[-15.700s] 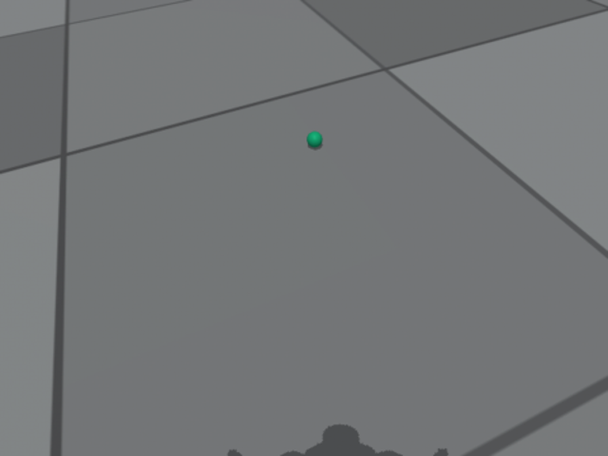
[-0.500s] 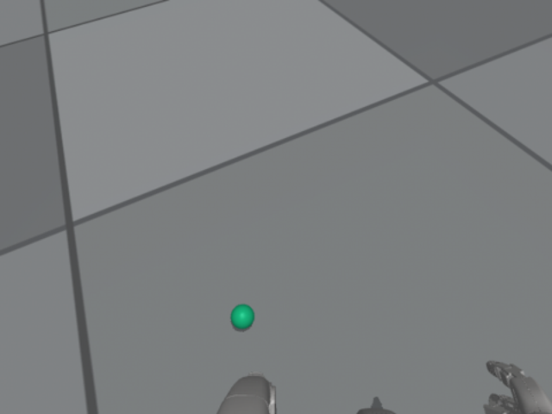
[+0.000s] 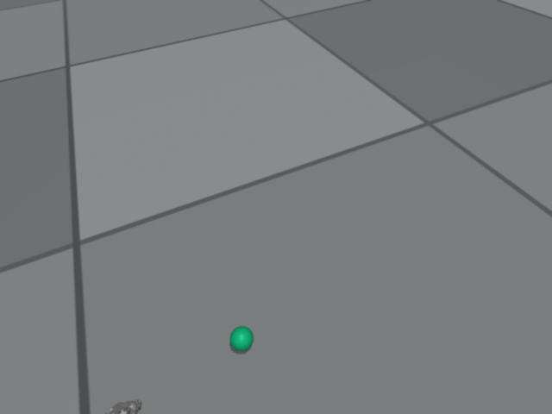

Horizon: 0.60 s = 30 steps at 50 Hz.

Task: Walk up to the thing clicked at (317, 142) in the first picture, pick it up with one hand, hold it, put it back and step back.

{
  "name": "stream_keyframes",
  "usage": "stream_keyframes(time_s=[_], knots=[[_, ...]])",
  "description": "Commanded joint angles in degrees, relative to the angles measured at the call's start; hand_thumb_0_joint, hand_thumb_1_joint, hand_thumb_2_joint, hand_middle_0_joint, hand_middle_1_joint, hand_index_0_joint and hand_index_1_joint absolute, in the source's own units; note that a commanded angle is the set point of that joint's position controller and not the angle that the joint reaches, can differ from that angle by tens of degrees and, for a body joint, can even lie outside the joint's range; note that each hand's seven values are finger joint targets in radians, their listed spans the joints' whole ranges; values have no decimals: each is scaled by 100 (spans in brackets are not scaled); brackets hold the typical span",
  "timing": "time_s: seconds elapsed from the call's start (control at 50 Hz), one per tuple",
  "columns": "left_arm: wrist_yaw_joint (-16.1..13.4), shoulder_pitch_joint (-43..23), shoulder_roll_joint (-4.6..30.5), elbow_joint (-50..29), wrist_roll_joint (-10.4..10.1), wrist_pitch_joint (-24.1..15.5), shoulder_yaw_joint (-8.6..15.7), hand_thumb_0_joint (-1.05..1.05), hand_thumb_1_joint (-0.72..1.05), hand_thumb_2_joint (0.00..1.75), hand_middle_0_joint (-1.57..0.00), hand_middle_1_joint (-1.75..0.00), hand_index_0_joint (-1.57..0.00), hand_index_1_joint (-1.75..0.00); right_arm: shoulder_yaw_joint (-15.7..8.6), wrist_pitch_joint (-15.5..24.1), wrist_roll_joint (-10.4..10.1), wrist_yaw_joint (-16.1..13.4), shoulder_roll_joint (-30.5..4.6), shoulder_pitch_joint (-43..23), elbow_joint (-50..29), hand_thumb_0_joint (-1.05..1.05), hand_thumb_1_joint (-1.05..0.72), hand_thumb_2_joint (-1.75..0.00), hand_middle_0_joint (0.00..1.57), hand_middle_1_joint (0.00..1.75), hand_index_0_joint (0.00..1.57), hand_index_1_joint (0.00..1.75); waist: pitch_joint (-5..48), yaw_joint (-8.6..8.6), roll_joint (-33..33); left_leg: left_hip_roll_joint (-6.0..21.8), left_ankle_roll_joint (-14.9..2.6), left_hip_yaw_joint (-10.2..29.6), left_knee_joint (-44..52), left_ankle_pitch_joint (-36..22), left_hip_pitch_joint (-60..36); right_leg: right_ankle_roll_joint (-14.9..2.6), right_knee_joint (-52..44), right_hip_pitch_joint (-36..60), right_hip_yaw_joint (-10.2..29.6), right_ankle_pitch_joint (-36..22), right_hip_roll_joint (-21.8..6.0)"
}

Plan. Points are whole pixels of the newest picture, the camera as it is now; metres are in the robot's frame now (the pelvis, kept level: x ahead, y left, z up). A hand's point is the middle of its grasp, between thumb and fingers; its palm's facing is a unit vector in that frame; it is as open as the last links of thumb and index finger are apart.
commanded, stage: walk up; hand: left
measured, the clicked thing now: (241, 338) +0.49 +0.20 -0.73
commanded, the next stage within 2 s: stand in 0.82 s
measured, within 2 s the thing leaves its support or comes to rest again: neither
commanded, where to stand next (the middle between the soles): +0.11 -0.01 m, yaw +0 degrees
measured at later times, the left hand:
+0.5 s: hand out of the picture +0.08 +0.26 -0.15, palm faces +0.05 -0.94 -0.34, open 7.3 cm
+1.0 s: hand out of the picture +0.08 +0.26 -0.14, palm faces +0.03 -0.94 -0.33, open 7.3 cm
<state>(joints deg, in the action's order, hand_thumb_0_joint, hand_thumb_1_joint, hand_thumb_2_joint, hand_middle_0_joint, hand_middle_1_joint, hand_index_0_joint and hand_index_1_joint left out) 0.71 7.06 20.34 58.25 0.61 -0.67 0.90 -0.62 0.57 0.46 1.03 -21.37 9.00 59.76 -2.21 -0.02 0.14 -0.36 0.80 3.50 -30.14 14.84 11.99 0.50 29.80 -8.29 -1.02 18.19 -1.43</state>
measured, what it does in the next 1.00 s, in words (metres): stands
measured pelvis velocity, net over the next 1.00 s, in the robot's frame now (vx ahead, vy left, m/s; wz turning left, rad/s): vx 0.01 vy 0.00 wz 0.02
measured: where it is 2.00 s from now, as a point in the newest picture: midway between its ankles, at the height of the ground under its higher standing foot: outside the picture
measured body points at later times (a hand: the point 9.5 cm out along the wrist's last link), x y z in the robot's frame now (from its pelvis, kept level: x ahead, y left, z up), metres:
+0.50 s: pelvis +0.01 +0.00 +0.01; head +0.02 +0.00 +0.46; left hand +0.08 +0.31 -0.12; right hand +0.11 -0.29 -0.12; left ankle +0.02 +0.13 -0.73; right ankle -0.02 -0.13 -0.73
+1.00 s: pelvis +0.01 +0.00 +0.01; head +0.02 +0.00 +0.46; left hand +0.08 +0.31 -0.12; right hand +0.11 -0.29 -0.12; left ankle +0.02 +0.13 -0.73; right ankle -0.02 -0.13 -0.73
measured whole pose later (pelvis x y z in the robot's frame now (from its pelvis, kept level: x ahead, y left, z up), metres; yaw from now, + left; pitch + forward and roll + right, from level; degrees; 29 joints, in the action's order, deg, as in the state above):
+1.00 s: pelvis +0.01 +0.00 +0.01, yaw +1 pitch -3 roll +0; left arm 0.4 5.2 19.9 64.4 0.1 -0.4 1.0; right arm 0.4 0.4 0.3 0.1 -19.9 4.2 63.3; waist -4.0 0.6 -0.2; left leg -0.4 1.0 4.8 -20.7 9.9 8.2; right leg 1.1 18.7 -3.2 -2.5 12.8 -1.6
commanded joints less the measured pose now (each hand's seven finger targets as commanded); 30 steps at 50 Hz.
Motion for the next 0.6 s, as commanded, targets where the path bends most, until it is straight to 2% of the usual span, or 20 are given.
stream_keyframes(time_s=[0.0, 0.06, 0.1, 0.18, 0.22, 0.3, 0.4, 0.58], knots=[[-81, -370, 1316, -236, 25, -171, 315, 0, 90, 90, -20, -30, -20, -30, -222, 159, -10, -57, -1148, -476, -349, 0, -90, -90, 20, 30, 20, 30, -206, 69, -23, 529, -376, 693, 927, -112, 450, -366, -1070, -57, 590, 197, -369], [-69, -391, 1326, -180, 8, -185, 306, 0, 90, 90, -20, -30, -20, -30, -219, 192, 16, -72, -1186, -423, -241, 0, -90, -90, 20, 30, 20, 30, 156, 40, -178, 477, -318, 574, 895, -524, 99, -382, -1094, 120, 610, -290, -471], [-65, -467, 1291, -148, -8, -181, 298, 0, 90, 90, -20, -30, -20, -30, -210, 197, 19, -81, -1192, -412, -186, 0, -90, -90, 20, 30, 20, 30, 269, 32, -287, 540, -317, 617, 977, -663, 57, -330, -1056, 261, 482, -497, -425], [-69, -410, 1282, -18, -17, -167, 279, 0, 90, 90, -20, -30, -20, -30, -196, 183, 7, -94, -1188, -519, -160, 0, -90, -90, 20, 30, 20, 30, 316, 69, -311, 554, -321, 623, 977, -910, 8, -277, -1118, 359, 401, -668, -404], [-71, -409, 1292, 33, -11, -166, 277, 0, 90, 90, -20, -30, -20, -30, -200, 189, -3, -109, -1175, -480, -116, 0, -90, -90, 20, 30, 20, 30, 514, 53, -200, 571, -321, 554, 884, -1376, -193, -283, -1085, 462, 390, -1003, -462], [-87, -427, 1290, 107, -4, -155, 275, 0, 90, 90, -20, -30, -20, -30, -211, 162, -15, -120, -1169, -520, -94, 0, -90, -90, 20, 30, 20, 30, 417, 35, -100, 534, -342, 515, 825, -1481, -152, -251, -1119, 468, 318, -1119, -465], [-111, -426, 1295, 168, -23, -150, 292, 0, 90, 90, -20, -30, -20, -30, -223, 137, -19, -135, -1152, -467, -27, 0, -90, -90, 20, 30, 20, 30, 451, 9, -7, 533, -315, 471, 785, -1890, -264, -247, -1078, 530, 269, -1468, -507], [-126, -452, 1274, 183, 7, -140, 289, 0, 90, 90, -20, -30, -20, -30, -206, 102, -2, -133, -1095, -617, -11, 0, -90, -90, 20, 30, 20, 30, 340, 19, -114, 509, -306, 528, 903, -1598, -174, -224, -1177, 536, 254, -1183, -526]])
